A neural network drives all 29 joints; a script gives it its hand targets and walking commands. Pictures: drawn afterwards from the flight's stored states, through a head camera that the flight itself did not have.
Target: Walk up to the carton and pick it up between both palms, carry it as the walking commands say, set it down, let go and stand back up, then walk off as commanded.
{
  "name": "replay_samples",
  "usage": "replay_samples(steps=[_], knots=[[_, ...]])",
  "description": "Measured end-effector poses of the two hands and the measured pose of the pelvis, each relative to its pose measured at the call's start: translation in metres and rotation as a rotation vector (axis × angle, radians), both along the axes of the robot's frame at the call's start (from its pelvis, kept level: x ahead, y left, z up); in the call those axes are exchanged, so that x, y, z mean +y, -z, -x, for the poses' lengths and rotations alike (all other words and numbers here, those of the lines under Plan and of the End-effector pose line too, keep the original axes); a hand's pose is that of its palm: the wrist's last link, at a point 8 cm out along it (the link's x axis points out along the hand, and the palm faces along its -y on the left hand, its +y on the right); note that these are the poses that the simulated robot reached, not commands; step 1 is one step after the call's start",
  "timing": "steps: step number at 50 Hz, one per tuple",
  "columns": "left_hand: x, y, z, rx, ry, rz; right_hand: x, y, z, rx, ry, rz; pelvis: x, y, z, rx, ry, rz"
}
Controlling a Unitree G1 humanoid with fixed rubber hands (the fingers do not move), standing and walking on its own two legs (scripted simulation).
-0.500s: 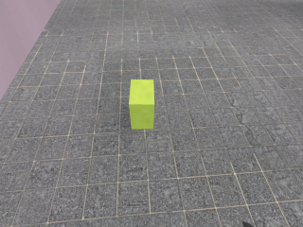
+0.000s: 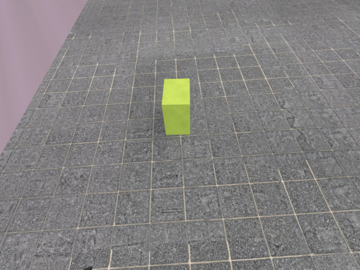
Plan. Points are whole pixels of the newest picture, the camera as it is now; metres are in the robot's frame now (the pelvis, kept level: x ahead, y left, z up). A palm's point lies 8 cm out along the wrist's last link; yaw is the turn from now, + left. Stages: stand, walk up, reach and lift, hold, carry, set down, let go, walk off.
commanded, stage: walk off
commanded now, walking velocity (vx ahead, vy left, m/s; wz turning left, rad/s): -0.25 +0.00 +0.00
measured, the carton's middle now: (177, 107) +1.23 +0.06 -0.63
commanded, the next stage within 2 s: stand in 0.30 s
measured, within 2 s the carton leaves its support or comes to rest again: neither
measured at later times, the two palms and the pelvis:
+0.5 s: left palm out of the picture -0.10 +0.28 -0.13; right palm out of the picture -0.07 -0.24 -0.12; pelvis -0.15 +0.02 +0.00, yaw -2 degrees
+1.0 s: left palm out of the picture -0.18 +0.24 -0.14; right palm out of the picture -0.20 -0.22 -0.14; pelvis -0.20 +0.01 +0.00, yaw -1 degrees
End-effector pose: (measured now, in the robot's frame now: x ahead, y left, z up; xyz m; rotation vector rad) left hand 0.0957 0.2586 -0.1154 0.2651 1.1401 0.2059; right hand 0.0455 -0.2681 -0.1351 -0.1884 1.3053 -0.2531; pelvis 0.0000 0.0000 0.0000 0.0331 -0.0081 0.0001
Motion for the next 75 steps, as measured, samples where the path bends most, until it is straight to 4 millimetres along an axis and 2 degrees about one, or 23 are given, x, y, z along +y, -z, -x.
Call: replay_samples(steps=[2,5,9,14,17,20,22,25,27,30,33,37,42,49,60,67,75], knots=[[0.009,0.011,0.026,0.034,-0.02,0.019,0.008,-0.004,0.006,-0.021,-0.013,0.013,0.007,0.002,0.015,0.0,-0.003,0.01],[0.026,0.027,0.069,0.083,-0.057,0.046,0.019,-0.009,0.026,-0.035,-0.035,0.043,0.02,0.008,0.037,-0.002,-0.006,0.029],[0.038,0.028,0.114,0.146,-0.082,0.068,0.029,-0.026,0.053,-0.035,-0.06,0.074,0.028,-0.001,0.06,-0.006,0.002,0.065],[0.047,0.029,0.162,0.196,-0.093,0.065,0.035,-0.039,0.048,-0.133,-0.082,0.092,0.032,-0.004,0.088,-0.005,0.016,0.077],[0.048,0.028,0.18,0.207,-0.096,0.058,0.038,-0.041,0.049,-0.188,-0.092,0.092,0.032,-0.004,0.105,-0.002,0.023,0.078],[0.042,0.025,0.187,0.194,-0.085,0.052,0.037,-0.037,0.064,-0.201,-0.092,0.076,0.029,-0.003,0.121,-0.001,0.028,0.073],[0.036,0.022,0.189,0.175,-0.072,0.045,0.033,-0.029,0.081,-0.186,-0.082,0.056,0.026,-0.002,0.131,0.0,0.031,0.067],[0.025,0.016,0.194,0.142,-0.053,0.027,0.023,-0.014,0.119,-0.136,-0.05,0.022,0.017,0.001,0.147,0.003,0.033,0.053],[0.016,0.015,0.204,0.132,-0.035,0.007,0.014,-0.001,0.147,-0.096,-0.024,0.0,0.009,0.005,0.158,0.005,0.035,0.036],[0.001,0.005,0.222,0.136,-0.016,0.003,0.007,0.004,0.187,-0.024,0.009,-0.028,0.002,0.0,0.167,0.003,0.034,0.023],[-0.012,0.0,0.23,0.128,0.004,0.009,0.007,0.007,0.217,0.03,0.028,-0.058,-0.001,-0.004,0.173,-0.001,0.027,0.014],[-0.028,0.002,0.224,0.09,0.024,0.036,0.012,0.01,0.244,0.087,0.041,-0.072,-0.004,-0.004,0.18,-0.005,0.022,0.017],[-0.033,0.017,0.232,0.092,0.018,0.082,0.023,0.011,0.246,0.083,0.028,-0.054,0.0,0.001,0.188,-0.005,0.019,0.041],[-0.024,0.024,0.269,0.156,-0.023,0.114,0.042,0.002,0.241,0.043,-0.006,-0.062,0.006,-0.003,0.198,-0.016,0.024,0.034],[-0.014,0.025,0.317,0.255,-0.06,0.114,0.062,0.005,0.264,0.075,-0.007,-0.085,0.017,-0.004,0.21,-0.019,0.024,0.033],[-0.018,0.027,0.331,0.283,-0.064,0.127,0.068,0.006,0.279,0.103,0.002,-0.095,0.02,-0.004,0.213,-0.016,0.024,0.032],[-0.024,0.028,0.335,0.293,-0.063,0.14,0.074,0.008,0.289,0.124,0.009,-0.105,0.02,-0.003,0.215,-0.013,0.024,0.032]])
